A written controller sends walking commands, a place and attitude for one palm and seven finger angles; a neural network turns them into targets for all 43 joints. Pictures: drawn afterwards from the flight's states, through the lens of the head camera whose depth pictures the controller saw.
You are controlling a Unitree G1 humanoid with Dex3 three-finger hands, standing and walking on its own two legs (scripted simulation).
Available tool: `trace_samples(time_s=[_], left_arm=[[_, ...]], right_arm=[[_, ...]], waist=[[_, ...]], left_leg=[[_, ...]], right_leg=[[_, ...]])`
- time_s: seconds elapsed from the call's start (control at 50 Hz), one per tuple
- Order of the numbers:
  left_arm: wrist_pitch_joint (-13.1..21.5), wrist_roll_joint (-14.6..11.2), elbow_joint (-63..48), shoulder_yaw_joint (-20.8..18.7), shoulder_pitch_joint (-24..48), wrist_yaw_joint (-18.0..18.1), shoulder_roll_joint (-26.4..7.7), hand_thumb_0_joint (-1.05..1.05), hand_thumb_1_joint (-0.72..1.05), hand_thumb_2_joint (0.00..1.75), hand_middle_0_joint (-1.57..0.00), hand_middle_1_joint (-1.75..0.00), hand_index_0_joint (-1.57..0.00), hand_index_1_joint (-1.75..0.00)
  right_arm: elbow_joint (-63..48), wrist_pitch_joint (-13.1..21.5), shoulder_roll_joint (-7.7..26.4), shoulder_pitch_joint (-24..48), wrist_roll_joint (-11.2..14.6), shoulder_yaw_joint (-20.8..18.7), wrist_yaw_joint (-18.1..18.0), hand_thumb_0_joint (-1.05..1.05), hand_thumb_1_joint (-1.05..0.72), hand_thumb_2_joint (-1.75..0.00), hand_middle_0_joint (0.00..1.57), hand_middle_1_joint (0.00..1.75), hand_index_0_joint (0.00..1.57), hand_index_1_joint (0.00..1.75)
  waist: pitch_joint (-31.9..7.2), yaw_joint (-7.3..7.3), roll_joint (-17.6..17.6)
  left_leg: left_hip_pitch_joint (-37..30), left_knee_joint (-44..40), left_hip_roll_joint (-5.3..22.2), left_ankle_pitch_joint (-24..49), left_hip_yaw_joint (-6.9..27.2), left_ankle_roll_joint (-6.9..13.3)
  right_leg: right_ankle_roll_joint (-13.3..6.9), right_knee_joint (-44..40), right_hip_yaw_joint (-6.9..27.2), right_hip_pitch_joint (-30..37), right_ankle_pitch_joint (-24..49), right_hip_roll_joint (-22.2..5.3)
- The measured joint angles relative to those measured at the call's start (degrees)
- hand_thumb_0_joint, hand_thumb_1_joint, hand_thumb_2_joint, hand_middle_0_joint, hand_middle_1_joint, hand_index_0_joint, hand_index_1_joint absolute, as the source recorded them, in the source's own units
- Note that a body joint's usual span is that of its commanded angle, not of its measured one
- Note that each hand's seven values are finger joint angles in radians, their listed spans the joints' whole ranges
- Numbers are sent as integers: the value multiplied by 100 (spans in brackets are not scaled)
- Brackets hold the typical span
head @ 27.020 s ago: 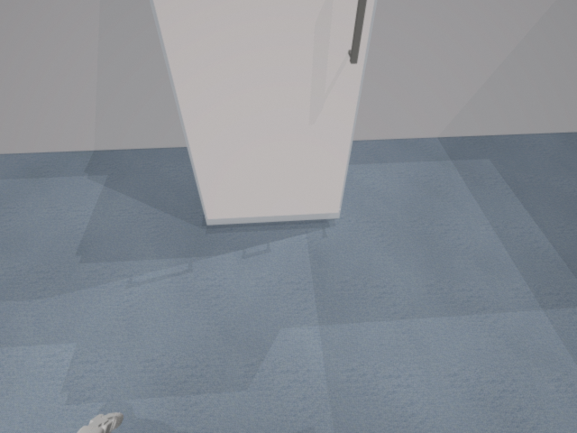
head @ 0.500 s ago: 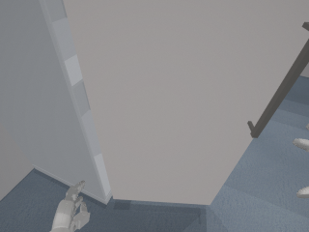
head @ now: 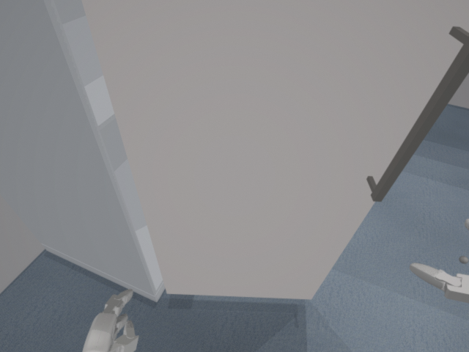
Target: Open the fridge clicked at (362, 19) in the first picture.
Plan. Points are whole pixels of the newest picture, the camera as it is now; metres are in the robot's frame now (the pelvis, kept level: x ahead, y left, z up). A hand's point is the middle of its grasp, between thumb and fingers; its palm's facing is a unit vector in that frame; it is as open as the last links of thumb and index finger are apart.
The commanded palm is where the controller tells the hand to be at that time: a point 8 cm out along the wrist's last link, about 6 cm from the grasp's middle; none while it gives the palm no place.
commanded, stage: draw the hand back to the body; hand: right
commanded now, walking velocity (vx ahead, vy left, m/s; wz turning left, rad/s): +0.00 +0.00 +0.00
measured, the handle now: (410, 130) +0.43 -0.31 +0.19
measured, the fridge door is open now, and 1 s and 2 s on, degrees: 69 69 69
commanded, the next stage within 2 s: step back with the hand held close in 0.78 s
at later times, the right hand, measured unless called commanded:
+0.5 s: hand (445, 252) +0.22 -0.27 +0.15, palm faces +0.44 +0.81 -0.38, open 8.0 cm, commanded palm +0.17 -0.31 +0.17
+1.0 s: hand (446, 251) +0.21 -0.27 +0.16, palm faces +0.45 +0.80 -0.39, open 7.4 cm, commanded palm +0.15 -0.30 +0.18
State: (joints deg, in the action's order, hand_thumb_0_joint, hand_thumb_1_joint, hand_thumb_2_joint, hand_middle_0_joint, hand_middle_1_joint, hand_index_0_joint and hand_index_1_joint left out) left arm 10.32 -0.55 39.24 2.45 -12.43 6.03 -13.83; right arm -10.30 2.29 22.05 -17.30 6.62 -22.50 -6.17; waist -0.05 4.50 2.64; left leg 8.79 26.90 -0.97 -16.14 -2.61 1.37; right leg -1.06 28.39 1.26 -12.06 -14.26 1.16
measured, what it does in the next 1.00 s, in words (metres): stands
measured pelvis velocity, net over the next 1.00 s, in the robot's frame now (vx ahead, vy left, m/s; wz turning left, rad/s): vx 0.02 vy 0.00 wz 0.00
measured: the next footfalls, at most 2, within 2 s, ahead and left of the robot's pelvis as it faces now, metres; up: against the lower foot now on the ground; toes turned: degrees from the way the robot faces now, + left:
left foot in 1.94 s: -0.15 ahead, +0.09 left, +0.00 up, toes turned -1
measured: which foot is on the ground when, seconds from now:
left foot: down 0.00-1.00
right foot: down 0.00-1.00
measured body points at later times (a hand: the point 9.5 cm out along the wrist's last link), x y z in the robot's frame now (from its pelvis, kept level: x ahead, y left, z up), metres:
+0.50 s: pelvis +0.02 -0.01 +0.00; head +0.00 +0.01 +0.45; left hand +0.22 +0.21 -0.08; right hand +0.19 -0.31 +0.18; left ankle -0.02 +0.10 -0.74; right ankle +0.01 -0.11 -0.74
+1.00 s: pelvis +0.02 +0.00 +0.00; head +0.00 +0.01 +0.45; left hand +0.20 +0.23 -0.08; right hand +0.18 -0.31 +0.18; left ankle -0.02 +0.10 -0.74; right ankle +0.01 -0.11 -0.74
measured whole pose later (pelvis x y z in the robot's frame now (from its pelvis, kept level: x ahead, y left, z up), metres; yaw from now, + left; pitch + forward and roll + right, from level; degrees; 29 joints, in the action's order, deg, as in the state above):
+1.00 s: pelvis +0.02 +0.00 +0.00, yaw +0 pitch -2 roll +1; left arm 3.3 0.4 35.6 1.6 -10.9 4.5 -13.6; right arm -22.1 4.2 21.0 -25.4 4.8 -20.3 -6.2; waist -0.4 3.0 3.1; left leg 4.8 21.6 -1.7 -14.8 -2.9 1.3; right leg -1.0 26.2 1.7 -9.6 -14.5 0.5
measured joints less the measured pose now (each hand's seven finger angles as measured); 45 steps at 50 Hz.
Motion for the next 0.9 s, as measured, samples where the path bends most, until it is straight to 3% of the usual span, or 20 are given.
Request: trace_samples(time_s=[0.32,0.52,0.9], left_arm=[[-275,77,-171,-76,127,-118,58,1,91,90,-20,-30,-20,-30],[-457,94,-297,-54,192,-135,101,1,91,90,-20,-30,-20,-30],[-538,95,-232,-64,119,-107,98,1,91,90,-20,-30,-20,-30]], right_arm=[[-836,69,-110,-636,-143,302,12,0,-44,-68,23,56,22,57],[-1132,-54,-132,-817,-140,367,47,0,-76,-84,22,37,21,38],[-1057,-91,-130,-770,-123,345,38,1,-89,-90,21,30,20,31]], waist=[[-14,-31,-6],[-21,37,-9],[22,7,-8]], left_leg=[[-413,-301,55,-12,126,-64],[-495,-367,53,-17,96,-60],[-555,-416,-8,31,72,-3]], right_leg=[[-55,-335,-117,462,-34,53],[-49,-367,-86,519,-46,53],[5,-406,-61,573,0,-7]])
